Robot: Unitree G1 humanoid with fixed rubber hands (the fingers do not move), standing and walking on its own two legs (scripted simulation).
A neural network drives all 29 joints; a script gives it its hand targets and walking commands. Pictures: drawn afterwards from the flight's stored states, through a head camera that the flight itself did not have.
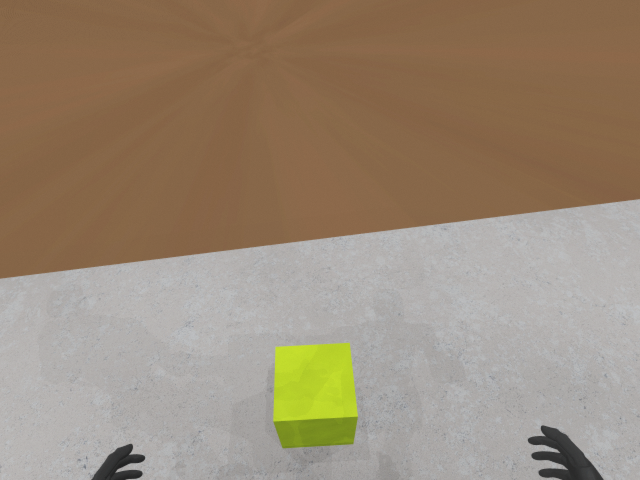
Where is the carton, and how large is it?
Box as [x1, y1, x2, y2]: [273, 343, 357, 447]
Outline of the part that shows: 349,343 275,347 273,421 282,447 347,444 353,442 357,413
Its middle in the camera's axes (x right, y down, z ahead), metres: -0.01 +0.44 +1.11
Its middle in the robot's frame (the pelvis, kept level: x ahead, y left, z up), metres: +0.46 +0.04 -0.65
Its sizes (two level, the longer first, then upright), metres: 0.210 0.200 0.250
